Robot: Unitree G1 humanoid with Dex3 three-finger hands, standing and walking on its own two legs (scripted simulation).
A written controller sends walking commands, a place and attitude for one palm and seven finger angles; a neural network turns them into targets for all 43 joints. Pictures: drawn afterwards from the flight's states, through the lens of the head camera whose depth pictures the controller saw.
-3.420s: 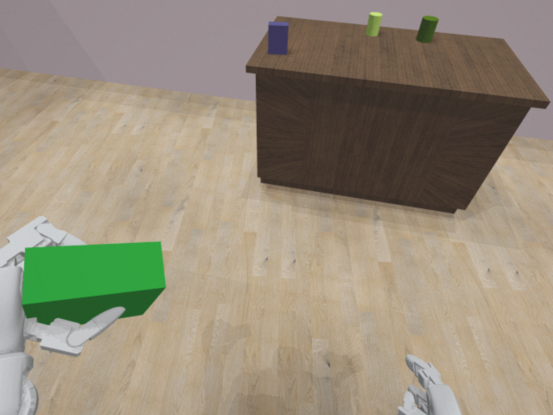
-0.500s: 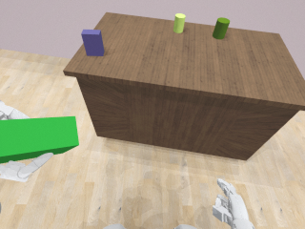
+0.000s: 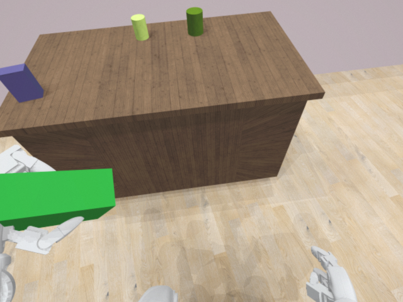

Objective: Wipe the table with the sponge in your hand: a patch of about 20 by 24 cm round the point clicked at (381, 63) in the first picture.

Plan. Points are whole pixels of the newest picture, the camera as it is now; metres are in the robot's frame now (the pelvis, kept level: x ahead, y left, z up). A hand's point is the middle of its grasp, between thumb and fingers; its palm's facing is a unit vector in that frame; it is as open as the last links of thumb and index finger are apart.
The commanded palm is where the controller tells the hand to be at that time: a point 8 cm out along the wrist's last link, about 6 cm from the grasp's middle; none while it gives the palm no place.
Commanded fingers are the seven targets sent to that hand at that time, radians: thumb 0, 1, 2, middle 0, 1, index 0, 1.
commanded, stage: turn to face it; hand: left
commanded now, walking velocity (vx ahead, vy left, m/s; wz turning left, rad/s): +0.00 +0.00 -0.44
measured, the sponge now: (75, 199) +0.24 +0.19 +0.16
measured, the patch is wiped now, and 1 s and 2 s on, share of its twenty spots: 0.00 0.00 0.00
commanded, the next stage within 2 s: take the last steps up to it in 0.46 s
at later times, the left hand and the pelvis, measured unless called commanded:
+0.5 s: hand (38, 234) +0.18 +0.20 +0.18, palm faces +0.27 -0.86 -0.44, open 9.4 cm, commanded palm +0.15 +0.24 +0.18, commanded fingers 0.00 0.10 1.30 -1.20 -1.60 -1.20 -1.60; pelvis -0.07 +0.00 +0.00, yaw -11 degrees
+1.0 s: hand (63, 239) +0.18 +0.17 +0.18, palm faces +0.24 -0.86 -0.45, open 9.4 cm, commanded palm +0.14 +0.22 +0.18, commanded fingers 0.00 0.10 1.30 -1.20 -1.60 -1.20 -1.60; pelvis -0.07 -0.02 +0.00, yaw -12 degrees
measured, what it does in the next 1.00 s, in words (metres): steps on the spot: left foot, then right foot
